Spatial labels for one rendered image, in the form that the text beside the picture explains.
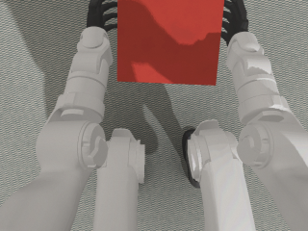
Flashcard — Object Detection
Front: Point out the robot left upper arm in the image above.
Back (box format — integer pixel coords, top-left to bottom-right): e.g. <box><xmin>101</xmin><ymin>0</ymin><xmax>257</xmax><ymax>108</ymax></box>
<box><xmin>0</xmin><ymin>120</ymin><xmax>108</xmax><ymax>231</ymax></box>

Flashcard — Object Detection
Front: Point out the robot right forearm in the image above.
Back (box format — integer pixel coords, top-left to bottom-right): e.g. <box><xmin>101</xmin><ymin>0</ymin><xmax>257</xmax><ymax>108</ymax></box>
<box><xmin>225</xmin><ymin>31</ymin><xmax>304</xmax><ymax>128</ymax></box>

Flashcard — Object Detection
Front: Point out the robot right upper arm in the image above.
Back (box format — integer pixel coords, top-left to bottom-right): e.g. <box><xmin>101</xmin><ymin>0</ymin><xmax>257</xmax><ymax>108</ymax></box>
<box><xmin>236</xmin><ymin>120</ymin><xmax>308</xmax><ymax>231</ymax></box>

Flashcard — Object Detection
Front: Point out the robot left forearm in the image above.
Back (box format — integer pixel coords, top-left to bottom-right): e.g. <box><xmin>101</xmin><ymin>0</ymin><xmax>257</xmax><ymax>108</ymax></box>
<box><xmin>36</xmin><ymin>26</ymin><xmax>114</xmax><ymax>159</ymax></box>

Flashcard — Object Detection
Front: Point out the left robot hand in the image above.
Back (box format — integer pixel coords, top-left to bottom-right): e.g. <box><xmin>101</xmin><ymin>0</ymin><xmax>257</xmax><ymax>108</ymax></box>
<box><xmin>87</xmin><ymin>0</ymin><xmax>117</xmax><ymax>33</ymax></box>

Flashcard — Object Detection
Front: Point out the right robot foot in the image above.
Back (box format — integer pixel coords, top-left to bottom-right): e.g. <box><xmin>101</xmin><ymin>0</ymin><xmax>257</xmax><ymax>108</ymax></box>
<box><xmin>182</xmin><ymin>129</ymin><xmax>200</xmax><ymax>189</ymax></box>

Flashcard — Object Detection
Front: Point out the right robot shin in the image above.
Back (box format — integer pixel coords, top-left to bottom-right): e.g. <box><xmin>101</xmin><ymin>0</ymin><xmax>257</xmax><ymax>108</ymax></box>
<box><xmin>193</xmin><ymin>119</ymin><xmax>243</xmax><ymax>182</ymax></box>

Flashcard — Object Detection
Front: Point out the right robot hand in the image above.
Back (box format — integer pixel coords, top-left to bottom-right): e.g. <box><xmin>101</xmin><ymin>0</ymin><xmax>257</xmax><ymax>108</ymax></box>
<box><xmin>220</xmin><ymin>0</ymin><xmax>249</xmax><ymax>46</ymax></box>

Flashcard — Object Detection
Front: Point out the carton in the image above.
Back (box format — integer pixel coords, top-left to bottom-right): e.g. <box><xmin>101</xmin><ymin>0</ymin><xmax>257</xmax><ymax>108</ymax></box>
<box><xmin>116</xmin><ymin>0</ymin><xmax>224</xmax><ymax>86</ymax></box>

